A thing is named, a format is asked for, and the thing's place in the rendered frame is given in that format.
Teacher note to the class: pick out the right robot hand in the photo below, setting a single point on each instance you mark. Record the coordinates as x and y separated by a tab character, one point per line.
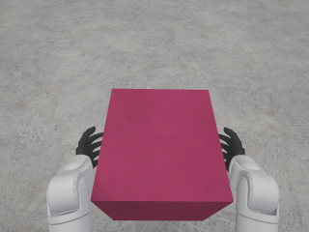
234	147

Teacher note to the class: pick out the carton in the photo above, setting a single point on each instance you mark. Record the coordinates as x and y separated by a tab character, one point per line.
160	157

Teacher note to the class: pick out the robot left forearm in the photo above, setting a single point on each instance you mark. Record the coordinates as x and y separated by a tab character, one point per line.
67	196

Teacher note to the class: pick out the left robot hand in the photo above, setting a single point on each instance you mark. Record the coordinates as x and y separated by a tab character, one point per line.
85	146

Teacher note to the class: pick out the robot right forearm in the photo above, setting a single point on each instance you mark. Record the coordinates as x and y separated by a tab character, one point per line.
258	196

